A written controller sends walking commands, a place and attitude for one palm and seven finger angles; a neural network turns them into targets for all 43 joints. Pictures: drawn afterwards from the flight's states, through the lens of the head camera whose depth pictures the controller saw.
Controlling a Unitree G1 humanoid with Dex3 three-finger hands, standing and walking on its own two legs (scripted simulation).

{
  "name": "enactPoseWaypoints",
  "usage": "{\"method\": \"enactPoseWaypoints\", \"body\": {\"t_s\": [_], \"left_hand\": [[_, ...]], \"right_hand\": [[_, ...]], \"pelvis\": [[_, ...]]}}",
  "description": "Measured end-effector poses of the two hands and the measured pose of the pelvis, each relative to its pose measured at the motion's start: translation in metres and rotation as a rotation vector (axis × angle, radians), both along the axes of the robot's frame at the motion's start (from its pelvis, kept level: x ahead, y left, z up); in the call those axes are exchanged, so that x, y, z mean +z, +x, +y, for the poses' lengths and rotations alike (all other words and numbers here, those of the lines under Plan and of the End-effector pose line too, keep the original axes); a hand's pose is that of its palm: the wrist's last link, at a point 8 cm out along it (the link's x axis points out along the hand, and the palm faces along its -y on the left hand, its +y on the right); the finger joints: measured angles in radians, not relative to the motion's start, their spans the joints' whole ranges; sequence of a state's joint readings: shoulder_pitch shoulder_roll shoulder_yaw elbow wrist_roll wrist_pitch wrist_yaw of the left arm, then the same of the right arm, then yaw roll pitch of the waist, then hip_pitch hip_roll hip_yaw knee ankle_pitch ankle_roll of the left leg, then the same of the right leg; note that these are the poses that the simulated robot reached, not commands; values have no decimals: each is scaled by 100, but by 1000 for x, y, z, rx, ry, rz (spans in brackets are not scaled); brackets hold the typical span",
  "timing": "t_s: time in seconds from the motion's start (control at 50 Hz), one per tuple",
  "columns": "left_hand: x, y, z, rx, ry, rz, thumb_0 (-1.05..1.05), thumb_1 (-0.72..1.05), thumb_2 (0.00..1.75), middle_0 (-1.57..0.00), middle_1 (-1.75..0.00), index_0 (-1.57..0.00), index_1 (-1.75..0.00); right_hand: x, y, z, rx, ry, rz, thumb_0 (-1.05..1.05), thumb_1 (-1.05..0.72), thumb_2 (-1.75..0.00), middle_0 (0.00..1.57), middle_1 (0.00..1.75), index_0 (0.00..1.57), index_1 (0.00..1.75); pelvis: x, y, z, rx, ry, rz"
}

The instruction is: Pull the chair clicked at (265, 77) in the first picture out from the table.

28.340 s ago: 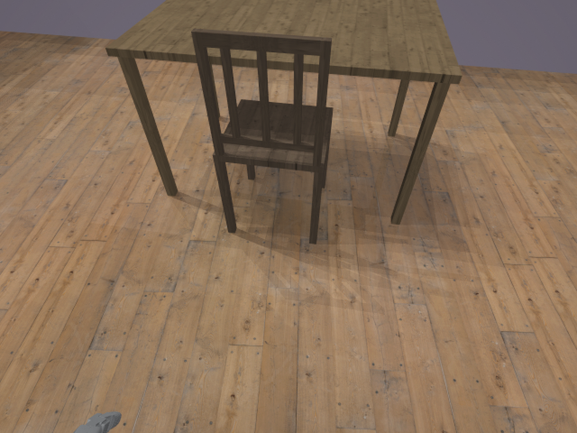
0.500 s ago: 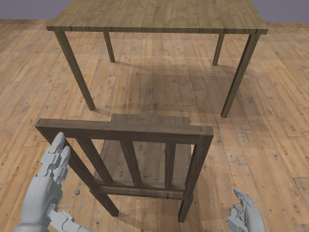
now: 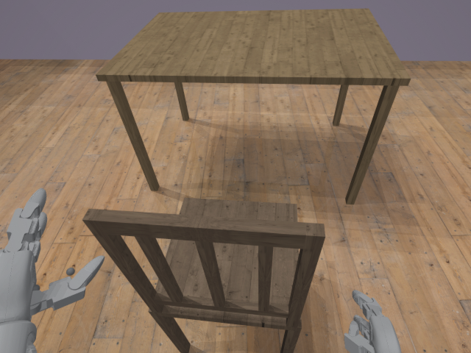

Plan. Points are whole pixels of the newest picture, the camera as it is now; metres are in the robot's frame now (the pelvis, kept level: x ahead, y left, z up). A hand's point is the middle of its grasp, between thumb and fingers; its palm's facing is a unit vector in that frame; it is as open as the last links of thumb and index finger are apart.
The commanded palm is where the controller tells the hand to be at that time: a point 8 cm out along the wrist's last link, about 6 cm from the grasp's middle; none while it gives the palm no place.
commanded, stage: draw the hand back to the body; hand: left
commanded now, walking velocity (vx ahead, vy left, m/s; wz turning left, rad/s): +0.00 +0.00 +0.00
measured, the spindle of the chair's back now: (212, 275) +0.29 +0.09 -0.08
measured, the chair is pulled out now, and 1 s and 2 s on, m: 0.61 0.61 0.61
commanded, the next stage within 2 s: step back with the hand held close in 0.54 s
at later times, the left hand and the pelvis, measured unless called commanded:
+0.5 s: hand (56, 253) +0.19 +0.26 +0.16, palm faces +0.43 -0.78 -0.44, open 7.5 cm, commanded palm +0.14 +0.30 +0.18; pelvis +0.00 +0.00 +0.01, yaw -1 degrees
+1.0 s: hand (50, 266) +0.18 +0.25 +0.16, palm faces +0.30 -0.77 -0.56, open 7.4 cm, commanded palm +0.12 +0.30 +0.18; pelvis -0.04 +0.01 +0.01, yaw -3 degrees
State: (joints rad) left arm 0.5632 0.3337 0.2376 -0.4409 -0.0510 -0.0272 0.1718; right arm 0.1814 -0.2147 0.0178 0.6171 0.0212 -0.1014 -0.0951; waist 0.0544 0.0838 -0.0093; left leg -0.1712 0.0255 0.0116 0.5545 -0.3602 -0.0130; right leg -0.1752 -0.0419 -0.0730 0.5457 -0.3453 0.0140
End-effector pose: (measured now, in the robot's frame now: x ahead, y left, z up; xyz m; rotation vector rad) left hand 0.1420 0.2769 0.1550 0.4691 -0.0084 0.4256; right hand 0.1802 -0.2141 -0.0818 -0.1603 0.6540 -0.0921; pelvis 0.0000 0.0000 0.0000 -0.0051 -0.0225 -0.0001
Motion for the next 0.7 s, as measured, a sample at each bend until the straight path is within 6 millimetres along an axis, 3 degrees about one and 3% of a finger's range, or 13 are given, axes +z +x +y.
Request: {"method": "enactPoseWaypoints", "body": {"t_s": [0.22,0.42,0.58,0.7], "left_hand": [[42,8,21,46,101,-120,1,69,80,-18,-26,-19,-26],[15,13,15,26,17,-34,1,86,88,-21,-29,-21,-29],[35,7,16,19,69,-102,2,88,89,-21,-30,-21,-30],[31,6,20,37,51,-93,2,89,90,-21,-30,-21,-30]], "right_hand": [[-1,-2,-9,0,-12,36,2,-90,-90,20,30,20,29],[-1,-11,-19,-30,-29,72,2,-91,-90,20,30,20,29],[2,-10,-16,-29,-23,47,2,-91,-90,20,30,20,29],[2,-10,-11,-20,-5,43,2,-91,-90,20,30,20,29]], "pelvis": [[6,4,-1,-8,-2,-21],[7,2,-1,-17,-1,-22],[8,1,0,-15,-3,-34],[8,-4,0,-17,-3,-33]]}}
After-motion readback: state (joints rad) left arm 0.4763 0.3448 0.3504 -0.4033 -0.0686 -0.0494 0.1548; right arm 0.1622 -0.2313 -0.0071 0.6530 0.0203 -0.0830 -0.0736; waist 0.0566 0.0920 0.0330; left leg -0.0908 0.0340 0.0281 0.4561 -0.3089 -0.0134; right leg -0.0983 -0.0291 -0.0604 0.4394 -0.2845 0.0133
